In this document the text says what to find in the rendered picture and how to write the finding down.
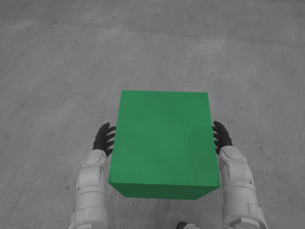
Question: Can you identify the robot left hand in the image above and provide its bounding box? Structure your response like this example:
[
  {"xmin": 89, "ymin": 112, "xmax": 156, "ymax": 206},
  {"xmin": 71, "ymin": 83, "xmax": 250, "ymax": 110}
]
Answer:
[{"xmin": 92, "ymin": 122, "xmax": 116, "ymax": 158}]

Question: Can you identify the robot right forearm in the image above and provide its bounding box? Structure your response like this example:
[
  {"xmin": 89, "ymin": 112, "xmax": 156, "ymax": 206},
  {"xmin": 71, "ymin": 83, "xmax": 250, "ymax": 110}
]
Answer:
[{"xmin": 218, "ymin": 145, "xmax": 269, "ymax": 229}]

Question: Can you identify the carton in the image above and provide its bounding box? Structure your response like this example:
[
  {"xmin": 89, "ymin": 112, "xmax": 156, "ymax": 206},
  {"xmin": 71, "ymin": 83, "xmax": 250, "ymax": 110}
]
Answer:
[{"xmin": 108, "ymin": 90, "xmax": 221, "ymax": 200}]

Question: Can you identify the robot left forearm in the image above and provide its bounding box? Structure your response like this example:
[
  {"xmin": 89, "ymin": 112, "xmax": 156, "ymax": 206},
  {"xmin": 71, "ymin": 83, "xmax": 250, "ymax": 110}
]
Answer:
[{"xmin": 68, "ymin": 149, "xmax": 109, "ymax": 229}]

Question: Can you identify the robot right hand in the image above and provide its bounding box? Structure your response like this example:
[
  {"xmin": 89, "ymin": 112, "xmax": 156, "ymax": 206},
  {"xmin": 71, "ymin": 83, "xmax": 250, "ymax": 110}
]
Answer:
[{"xmin": 212, "ymin": 121, "xmax": 233, "ymax": 155}]

